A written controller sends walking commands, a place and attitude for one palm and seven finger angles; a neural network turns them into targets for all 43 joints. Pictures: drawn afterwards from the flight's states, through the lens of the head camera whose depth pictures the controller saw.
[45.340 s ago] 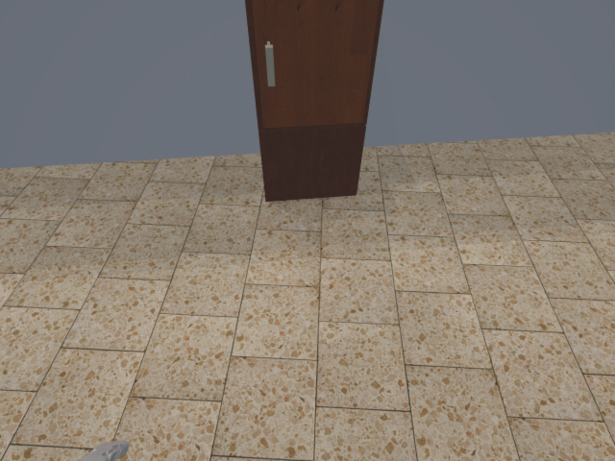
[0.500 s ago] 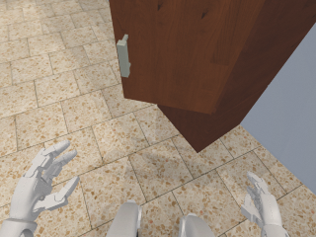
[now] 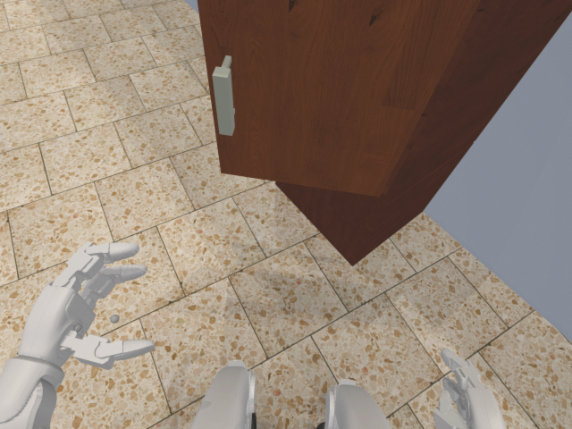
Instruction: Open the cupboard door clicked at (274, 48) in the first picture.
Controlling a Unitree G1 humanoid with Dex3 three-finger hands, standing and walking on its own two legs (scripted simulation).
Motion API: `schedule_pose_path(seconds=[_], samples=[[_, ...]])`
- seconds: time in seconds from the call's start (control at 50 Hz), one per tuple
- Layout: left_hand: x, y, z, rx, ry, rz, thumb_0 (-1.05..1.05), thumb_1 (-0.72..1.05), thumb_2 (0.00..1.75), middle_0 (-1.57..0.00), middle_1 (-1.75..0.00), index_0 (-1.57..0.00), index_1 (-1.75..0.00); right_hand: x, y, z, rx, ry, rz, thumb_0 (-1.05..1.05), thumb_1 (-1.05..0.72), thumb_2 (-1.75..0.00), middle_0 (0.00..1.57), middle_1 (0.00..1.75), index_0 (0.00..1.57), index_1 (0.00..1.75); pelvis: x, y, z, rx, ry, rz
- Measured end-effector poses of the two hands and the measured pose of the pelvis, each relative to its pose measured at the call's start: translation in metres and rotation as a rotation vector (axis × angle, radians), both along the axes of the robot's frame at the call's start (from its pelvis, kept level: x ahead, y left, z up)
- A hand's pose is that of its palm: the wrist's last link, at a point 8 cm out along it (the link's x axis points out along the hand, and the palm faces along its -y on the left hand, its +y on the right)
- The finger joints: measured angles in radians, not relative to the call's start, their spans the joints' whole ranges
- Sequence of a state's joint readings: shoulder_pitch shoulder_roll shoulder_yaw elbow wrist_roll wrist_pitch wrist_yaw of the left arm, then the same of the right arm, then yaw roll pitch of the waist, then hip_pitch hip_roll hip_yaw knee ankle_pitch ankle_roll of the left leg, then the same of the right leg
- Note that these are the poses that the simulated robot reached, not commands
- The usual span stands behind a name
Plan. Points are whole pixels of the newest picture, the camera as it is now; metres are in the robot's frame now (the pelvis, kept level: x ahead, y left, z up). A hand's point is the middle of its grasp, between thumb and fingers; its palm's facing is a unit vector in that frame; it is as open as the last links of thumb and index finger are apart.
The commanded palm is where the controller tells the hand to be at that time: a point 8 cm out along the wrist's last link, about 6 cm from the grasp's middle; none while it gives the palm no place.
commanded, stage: raise the hand with hooked fingers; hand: left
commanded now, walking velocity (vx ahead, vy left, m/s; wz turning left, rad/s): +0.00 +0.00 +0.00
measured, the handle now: (227, 96) +0.66 +0.16 +0.03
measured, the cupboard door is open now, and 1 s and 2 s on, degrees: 44 44 44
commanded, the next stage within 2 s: move the hooked fingers beside the handle in 1.10 s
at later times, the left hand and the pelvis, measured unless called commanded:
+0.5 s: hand (95, 276) +0.29 +0.26 +0.04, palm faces -0.07 -1.00 -0.06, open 13.9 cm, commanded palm +0.27 +0.31 +0.05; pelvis +0.01 +0.00 +0.00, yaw +0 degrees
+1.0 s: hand (115, 267) +0.30 +0.24 +0.04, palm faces -0.08 -0.99 -0.05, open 14.0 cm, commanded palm +0.28 +0.30 +0.05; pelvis +0.02 -0.02 +0.00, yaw -1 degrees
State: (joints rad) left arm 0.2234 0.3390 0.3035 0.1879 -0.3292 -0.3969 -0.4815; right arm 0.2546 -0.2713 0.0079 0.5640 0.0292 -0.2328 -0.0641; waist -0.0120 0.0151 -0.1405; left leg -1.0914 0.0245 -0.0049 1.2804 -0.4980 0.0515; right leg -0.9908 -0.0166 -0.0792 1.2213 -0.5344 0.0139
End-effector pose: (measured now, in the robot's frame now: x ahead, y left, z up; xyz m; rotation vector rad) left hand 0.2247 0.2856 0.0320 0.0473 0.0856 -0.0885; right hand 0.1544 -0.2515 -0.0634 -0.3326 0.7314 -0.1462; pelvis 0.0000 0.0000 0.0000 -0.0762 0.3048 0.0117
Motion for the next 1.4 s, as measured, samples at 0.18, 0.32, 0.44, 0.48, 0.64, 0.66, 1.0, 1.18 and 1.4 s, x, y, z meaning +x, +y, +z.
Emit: schedule_pose_path(seconds=[0.18,0.32,0.44,0.48,0.64,0.66,1.0,1.18,1.4], samples=[[0.016,0.018,0.019,0.01,-0.064,0.033,0.0,-0.28,0.4,-0.28,-1.06,-0.29,-1.05,0.021,0.014,0.015,0.008,-0.056,0.032,0.01,-0.9,-0.9,0.2,0.3,0.2,0.3,0.004,0.004,0.005,-0.006,-0.002,0.003],[0.023,0.029,0.012,0.007,0.006,0.03,0.0,-0.42,0.34,-0.29,-1.15,-0.3,-1.14,0.029,0.018,0.013,0.024,-0.047,0.057,0.01,-0.9,-0.9,0.21,0.3,0.2,0.3,0.009,0.003,0.007,-0.008,0.009,0.006],[0.035,0.029,0.015,0.01,-0.035,0.017,-0.01,-0.48,0.31,-0.3,-1.19,-0.3,-1.18,0.027,0.011,0.007,0.012,-0.016,0.054,0.01,-0.9,-0.9,0.21,0.3,0.2,0.3,0.012,-0.001,0.005,-0.007,0.016,0.003],[0.041,0.032,0.016,0.011,-0.045,0.022,-0.01,-0.49,0.31,-0.3,-1.19,-0.3,-1.18,0.025,0.007,0.005,0.008,-0.003,0.047,0.01,-0.9,-0.9,0.21,0.3,0.2,0.3,0.012,-0.003,0.004,-0.006,0.02,0.002],[0.056,0.033,0.02,0.02,-0.015,0.001,-0.01,-0.5,0.3,-0.3,-1.2,-0.3,-1.19,0.015,-0.008,0.0,0.009,0.034,0.012,0.01,-0.9,-0.9,0.21,0.3,0.2,0.3,0.015,-0.01,0.004,0.0,0.032,-0.005],[0.057,0.032,0.021,0.018,-0.015,0.001,-0.01,-0.5,0.3,-0.3,-1.2,-0.3,-1.19,0.014,-0.01,-0.001,0.01,0.037,0.007,0.01,-0.9,-0.9,0.21,0.3,0.2,0.3,0.015,-0.01,0.004,0.002,0.033,-0.006],[0.057,0.013,0.017,0.007,-0.036,0.004,-0.01,-0.5,0.3,-0.3,-1.2,-0.3,-1.19,0.012,-0.024,-0.006,0.017,0.04,-0.01,0.01,-0.9,-0.9,0.2,0.3,0.2,0.3,0.016,-0.022,0.0,0.015,0.037,-0.014],[0.057,0.017,0.017,-0.002,-0.027,0.011,-0.01,-0.5,0.3,-0.3,-1.2,-0.3,-1.2,0.018,-0.021,-0.007,0.027,0.029,-0.002,0.01,-0.9,-0.9,0.2,0.3,0.2,0.3,0.017,-0.023,0.0,0.013,0.037,-0.011],[0.086,0.011,0.012,-0.021,-0.071,0.002,-0.01,-0.51,0.3,-0.3,-1.2,-0.3,-1.2,0.014,-0.02,-0.014,-0.004,0.054,0.004,0.01,-0.9,-0.9,0.2,0.3,0.2,0.3,0.013,-0.019,-0.005,0.006,0.047,-0.005]])
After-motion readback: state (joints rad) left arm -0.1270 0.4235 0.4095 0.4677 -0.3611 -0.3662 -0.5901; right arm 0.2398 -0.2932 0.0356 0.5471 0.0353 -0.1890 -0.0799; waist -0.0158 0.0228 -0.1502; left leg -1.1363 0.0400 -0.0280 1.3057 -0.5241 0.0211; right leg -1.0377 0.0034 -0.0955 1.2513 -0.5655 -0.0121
